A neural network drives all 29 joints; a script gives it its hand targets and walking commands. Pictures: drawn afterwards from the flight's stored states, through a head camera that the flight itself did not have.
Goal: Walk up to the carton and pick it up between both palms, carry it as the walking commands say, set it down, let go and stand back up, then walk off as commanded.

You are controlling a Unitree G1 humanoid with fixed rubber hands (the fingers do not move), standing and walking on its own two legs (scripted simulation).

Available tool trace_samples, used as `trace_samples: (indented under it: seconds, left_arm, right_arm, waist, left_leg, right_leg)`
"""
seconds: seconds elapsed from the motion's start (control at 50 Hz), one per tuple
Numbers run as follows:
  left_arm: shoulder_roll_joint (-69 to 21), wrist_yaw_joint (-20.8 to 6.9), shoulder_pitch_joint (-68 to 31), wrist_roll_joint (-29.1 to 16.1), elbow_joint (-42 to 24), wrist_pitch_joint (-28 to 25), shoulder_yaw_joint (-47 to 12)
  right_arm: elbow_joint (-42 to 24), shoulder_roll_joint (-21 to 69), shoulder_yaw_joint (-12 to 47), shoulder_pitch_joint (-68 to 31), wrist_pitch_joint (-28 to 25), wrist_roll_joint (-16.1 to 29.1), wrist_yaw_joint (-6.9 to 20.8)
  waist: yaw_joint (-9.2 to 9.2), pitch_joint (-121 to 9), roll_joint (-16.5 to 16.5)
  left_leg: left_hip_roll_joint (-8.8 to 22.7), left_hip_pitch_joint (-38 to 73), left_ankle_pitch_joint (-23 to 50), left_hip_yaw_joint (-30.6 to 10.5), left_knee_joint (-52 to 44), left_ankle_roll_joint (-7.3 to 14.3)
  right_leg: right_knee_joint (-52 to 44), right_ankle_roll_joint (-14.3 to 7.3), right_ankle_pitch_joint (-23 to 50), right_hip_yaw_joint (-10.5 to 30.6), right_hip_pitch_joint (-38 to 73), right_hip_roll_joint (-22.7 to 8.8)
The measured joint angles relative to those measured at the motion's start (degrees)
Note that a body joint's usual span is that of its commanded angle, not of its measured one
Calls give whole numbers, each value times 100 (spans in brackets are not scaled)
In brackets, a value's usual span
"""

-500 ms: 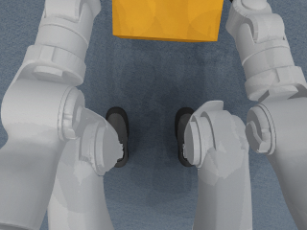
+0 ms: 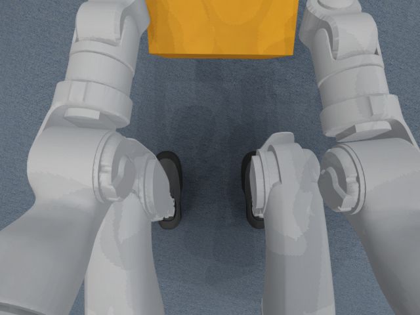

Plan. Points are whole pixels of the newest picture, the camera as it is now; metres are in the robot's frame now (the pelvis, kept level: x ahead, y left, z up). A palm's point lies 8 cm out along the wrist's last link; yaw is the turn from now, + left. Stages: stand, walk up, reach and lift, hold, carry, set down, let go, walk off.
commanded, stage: reach and lift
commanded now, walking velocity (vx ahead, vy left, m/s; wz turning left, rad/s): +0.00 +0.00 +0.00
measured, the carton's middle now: out of the picture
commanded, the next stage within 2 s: none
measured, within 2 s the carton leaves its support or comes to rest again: neither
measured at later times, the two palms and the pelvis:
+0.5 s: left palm out of the picture +0.54 +0.11 -0.06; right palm out of the picture +0.52 -0.16 -0.06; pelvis -0.01 +0.01 +0.04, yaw -1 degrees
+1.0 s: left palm out of the picture +0.53 +0.11 +0.02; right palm out of the picture +0.50 -0.16 +0.02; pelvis -0.01 +0.01 +0.10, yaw -1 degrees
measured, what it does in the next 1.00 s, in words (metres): rises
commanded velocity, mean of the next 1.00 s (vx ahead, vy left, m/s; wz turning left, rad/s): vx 0.00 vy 0.00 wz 0.00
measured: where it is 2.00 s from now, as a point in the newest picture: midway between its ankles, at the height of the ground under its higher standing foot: (213, 203)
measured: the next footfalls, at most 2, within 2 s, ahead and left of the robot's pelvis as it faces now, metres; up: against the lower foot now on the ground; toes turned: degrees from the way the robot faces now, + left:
none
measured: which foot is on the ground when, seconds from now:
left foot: down 0.00-1.00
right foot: down 0.00-1.00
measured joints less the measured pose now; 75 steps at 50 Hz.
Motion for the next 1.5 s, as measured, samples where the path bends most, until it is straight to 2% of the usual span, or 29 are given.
trace_samples:
  seconds: [0.1,0.22,0.3,0.42,0.58,0.78,0.84,0.96,1.06,1.16,1.24,1.38,1.5]
  left_arm:
    - [-98,-3,241,76,-300,175,76]
    - [-141,-4,642,76,-907,379,76]
    - [-130,-4,658,76,-941,434,76]
    - [-262,-4,659,207,-940,412,237]
    - [-355,-4,900,209,-1453,672,237]
    - [-527,-41,918,506,-1322,634,478]
    - [-529,-40,931,506,-1370,663,477]
    - [-635,-51,1251,506,-1890,877,477]
    - [-655,-53,1278,506,-1908,898,477]
    - [-693,-111,1291,694,-1444,820,539]
    - [-719,-111,1404,702,-1382,817,538]
    - [-801,-110,1579,702,-2066,891,538]
    - [-879,-111,1690,701,-2128,992,538]
  right_arm:
    - [-124,69,-136,78,151,-150,67]
    - [-609,261,-135,350,296,-116,-94]
    - [-626,309,-157,388,283,-165,-106]
    - [-624,363,-438,387,258,-416,60]
    - [-1165,471,-442,699,442,-242,-34]
    - [-1088,545,-655,708,457,-627,146]
    - [-1119,553,-654,712,467,-620,145]
    - [-1546,695,-654,1045,546,-338,18]
    - [-1563,699,-655,1084,542,-409,61]
    - [-1177,707,-752,1091,529,-799,257]
    - [-1115,737,-753,1163,551,-835,258]
    - [-1599,832,-753,1307,450,-614,193]
    - [-1635,846,-754,1493,460,-601,232]
  waist:
    - [0,22,0]
    - [1,32,0]
    - [4,25,0]
    - [7,12,3]
    - [8,34,3]
    - [45,-177,7]
    - [47,-46,8]
    - [61,49,9]
    - [84,6,8]
    - [108,-372,9]
    - [109,-469,9]
    - [109,73,11]
    - [109,20,11]
  left_leg:
    - [-4,95,23,-8,-140,9]
    - [-21,367,23,-26,-331,11]
    - [-26,594,25,-32,-435,12]
    - [-58,723,66,-45,-584,27]
    - [-63,1069,78,-64,-856,27]
    - [-71,1397,133,-91,-1226,14]
    - [-72,1551,142,-98,-1339,14]
    - [-75,1936,141,-112,-1562,14]
    - [-77,2291,156,-121,-1737,14]
    - [-83,2302,197,-134,-1927,14]
    - [-84,2405,212,-146,-2129,13]
    - [-86,3080,215,-165,-2445,13]
    - [-86,3376,234,-175,-2610,13]
  right_leg:
    - [-158,15,30,0,104,4]
    - [-368,29,31,0,387,4]
    - [-484,30,45,0,619,4]
    - [-655,30,95,0,760,8]
    - [-943,50,119,0,1105,13]
    - [-1336,50,214,0,1422,35]
    - [-1460,50,227,0,1581,36]
    - [-1698,50,232,0,1971,36]
    - [-1881,50,259,0,2326,36]
    - [-2083,50,313,0,2337,41]
    - [-2300,50,336,0,2444,42]
    - [-2645,50,352,0,3132,42]
    - [-2820,50,378,0,3432,42]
